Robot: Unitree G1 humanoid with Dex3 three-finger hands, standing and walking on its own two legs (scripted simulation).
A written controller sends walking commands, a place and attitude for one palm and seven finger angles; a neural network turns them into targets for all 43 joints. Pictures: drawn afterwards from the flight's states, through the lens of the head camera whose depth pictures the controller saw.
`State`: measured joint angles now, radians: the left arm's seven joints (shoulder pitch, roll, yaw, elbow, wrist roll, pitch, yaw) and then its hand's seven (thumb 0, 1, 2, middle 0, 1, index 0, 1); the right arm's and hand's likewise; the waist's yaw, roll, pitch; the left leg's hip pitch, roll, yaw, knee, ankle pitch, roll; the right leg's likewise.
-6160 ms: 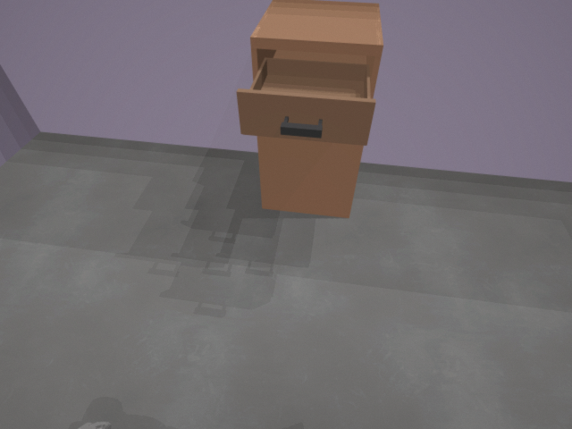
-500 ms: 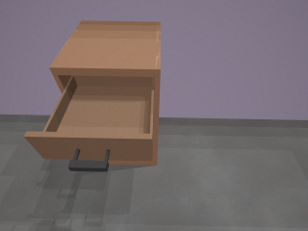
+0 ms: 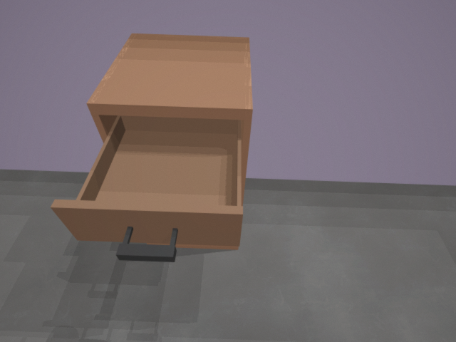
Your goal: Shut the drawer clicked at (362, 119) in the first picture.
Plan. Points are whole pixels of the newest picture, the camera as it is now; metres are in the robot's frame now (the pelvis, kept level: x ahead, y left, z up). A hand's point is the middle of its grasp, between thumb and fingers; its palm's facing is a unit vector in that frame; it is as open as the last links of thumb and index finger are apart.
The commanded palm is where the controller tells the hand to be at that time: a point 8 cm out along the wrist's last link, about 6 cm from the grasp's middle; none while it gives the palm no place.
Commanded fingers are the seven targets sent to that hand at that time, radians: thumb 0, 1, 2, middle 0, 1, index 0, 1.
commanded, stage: come to a stop and stand still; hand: left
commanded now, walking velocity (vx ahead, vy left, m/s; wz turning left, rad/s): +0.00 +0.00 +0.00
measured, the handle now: (149, 242) +0.32 +0.19 -0.07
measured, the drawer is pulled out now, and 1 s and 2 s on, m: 0.30 0.30 0.30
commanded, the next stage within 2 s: look again from close up in 0.22 s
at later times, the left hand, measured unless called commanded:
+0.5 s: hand out of the picture -0.02 +0.19 -0.19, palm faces +0.00 -0.98 -0.18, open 7.3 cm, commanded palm none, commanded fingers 0.00 0.90 0.90 -0.20 -0.30 -0.20 -0.30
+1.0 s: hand out of the picture -0.07 +0.24 -0.18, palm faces +0.00 -0.98 -0.19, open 7.3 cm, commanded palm none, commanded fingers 0.00 0.90 0.90 -0.20 -0.30 -0.20 -0.30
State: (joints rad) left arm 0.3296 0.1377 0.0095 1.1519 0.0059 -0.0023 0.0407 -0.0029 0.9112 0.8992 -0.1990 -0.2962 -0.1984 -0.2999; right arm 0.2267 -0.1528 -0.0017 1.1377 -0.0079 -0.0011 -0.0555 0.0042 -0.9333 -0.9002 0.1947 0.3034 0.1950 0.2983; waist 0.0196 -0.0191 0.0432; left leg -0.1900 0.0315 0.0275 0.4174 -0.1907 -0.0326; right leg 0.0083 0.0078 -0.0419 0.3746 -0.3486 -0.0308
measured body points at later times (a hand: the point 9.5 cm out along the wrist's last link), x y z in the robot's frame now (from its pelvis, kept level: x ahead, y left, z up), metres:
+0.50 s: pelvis -0.01 +0.02 -0.01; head +0.00 +0.03 +0.44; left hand -0.02 +0.24 -0.17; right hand +0.01 -0.21 -0.16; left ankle +0.02 +0.14 -0.74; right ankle -0.09 -0.09 -0.74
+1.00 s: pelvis -0.04 +0.06 +0.00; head -0.03 +0.07 +0.44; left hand -0.06 +0.29 -0.17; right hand -0.02 -0.18 -0.15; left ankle +0.02 +0.14 -0.74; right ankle -0.09 -0.09 -0.74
